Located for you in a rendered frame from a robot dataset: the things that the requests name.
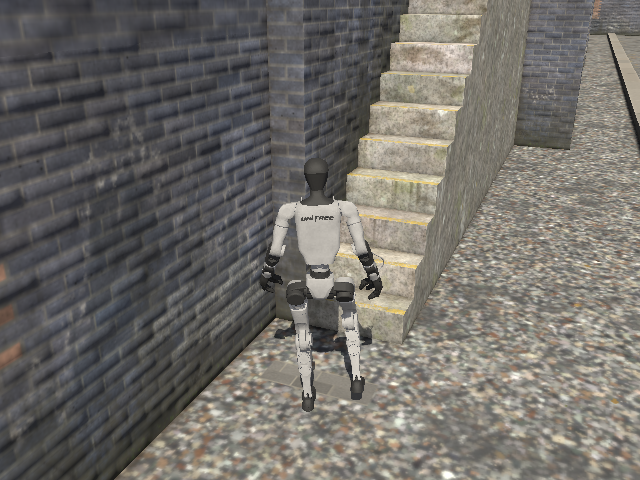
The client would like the right robot hand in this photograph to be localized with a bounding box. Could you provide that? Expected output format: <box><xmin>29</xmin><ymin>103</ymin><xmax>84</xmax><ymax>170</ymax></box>
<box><xmin>359</xmin><ymin>277</ymin><xmax>383</xmax><ymax>300</ymax></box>

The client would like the left robot hand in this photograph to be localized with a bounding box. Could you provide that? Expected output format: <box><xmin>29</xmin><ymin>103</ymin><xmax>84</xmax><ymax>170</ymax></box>
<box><xmin>259</xmin><ymin>274</ymin><xmax>283</xmax><ymax>293</ymax></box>

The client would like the robot right upper arm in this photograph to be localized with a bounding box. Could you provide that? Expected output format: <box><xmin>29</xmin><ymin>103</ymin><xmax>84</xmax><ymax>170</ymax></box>
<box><xmin>338</xmin><ymin>200</ymin><xmax>368</xmax><ymax>256</ymax></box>

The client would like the robot left upper arm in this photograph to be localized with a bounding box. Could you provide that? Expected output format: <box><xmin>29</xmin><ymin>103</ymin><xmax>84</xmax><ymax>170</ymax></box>
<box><xmin>269</xmin><ymin>202</ymin><xmax>297</xmax><ymax>257</ymax></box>

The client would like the robot left forearm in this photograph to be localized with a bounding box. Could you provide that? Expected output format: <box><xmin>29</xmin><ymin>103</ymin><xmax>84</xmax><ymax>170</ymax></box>
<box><xmin>262</xmin><ymin>242</ymin><xmax>280</xmax><ymax>278</ymax></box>

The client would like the robot right forearm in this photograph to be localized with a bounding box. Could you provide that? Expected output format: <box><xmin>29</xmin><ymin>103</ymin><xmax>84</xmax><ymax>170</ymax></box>
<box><xmin>358</xmin><ymin>240</ymin><xmax>380</xmax><ymax>281</ymax></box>

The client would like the right robot foot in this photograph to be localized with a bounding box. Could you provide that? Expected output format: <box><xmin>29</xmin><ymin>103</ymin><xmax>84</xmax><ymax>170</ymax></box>
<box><xmin>351</xmin><ymin>375</ymin><xmax>365</xmax><ymax>393</ymax></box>

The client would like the right robot shin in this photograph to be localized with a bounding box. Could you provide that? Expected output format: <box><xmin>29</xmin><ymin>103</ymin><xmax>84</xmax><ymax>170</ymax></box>
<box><xmin>345</xmin><ymin>312</ymin><xmax>361</xmax><ymax>381</ymax></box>

